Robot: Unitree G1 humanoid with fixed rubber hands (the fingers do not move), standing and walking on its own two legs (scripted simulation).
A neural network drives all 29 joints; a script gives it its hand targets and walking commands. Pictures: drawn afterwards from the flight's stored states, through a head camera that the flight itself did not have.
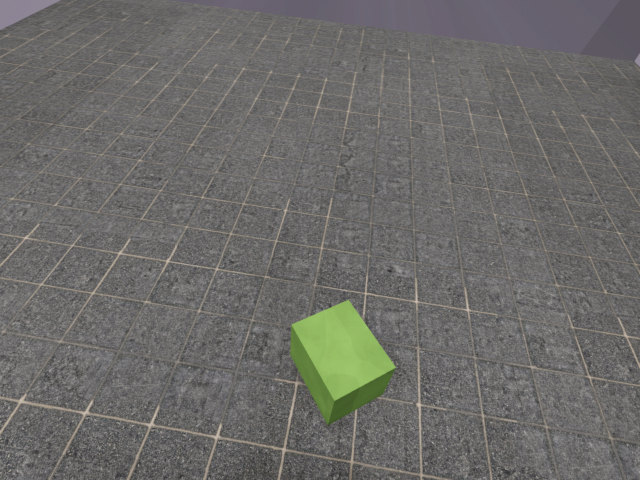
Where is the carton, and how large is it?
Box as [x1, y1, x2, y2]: [290, 300, 395, 424]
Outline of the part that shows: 348,300 291,325 290,354 327,424 382,394 395,368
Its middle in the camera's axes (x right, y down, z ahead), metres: +0.06 +0.37 +1.22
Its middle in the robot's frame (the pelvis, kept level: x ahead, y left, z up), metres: +0.62 -0.08 -0.67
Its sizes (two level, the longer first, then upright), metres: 0.259 0.206 0.197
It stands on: the floor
